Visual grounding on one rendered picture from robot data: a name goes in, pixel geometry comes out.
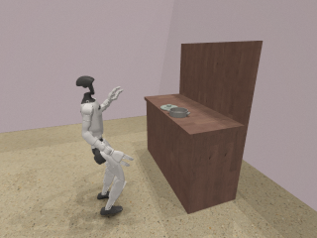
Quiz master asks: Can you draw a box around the lid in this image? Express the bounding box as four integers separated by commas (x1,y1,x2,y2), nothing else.
160,105,177,111

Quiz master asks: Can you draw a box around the left robot forearm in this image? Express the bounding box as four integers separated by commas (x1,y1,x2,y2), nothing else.
100,99,112,112

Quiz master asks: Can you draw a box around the pot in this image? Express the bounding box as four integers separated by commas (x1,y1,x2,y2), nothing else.
167,107,190,118

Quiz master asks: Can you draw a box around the right robot forearm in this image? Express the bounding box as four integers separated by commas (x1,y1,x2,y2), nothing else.
83,132,114,156

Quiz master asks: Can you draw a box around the robot left hand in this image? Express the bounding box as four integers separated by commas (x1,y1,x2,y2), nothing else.
107,86,124,102

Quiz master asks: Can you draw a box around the robot right hand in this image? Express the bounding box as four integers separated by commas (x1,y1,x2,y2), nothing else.
111,150,133,167

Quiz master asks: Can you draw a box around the right robot upper arm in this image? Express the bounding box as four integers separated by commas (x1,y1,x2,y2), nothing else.
81,103,94,139

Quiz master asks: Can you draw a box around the robot left foot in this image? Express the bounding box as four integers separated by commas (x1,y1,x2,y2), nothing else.
97,190,110,200

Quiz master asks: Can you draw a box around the table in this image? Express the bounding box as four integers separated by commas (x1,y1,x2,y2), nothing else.
144,41,263,214

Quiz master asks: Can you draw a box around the robot right thigh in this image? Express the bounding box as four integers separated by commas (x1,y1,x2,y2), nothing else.
94,149,125,184

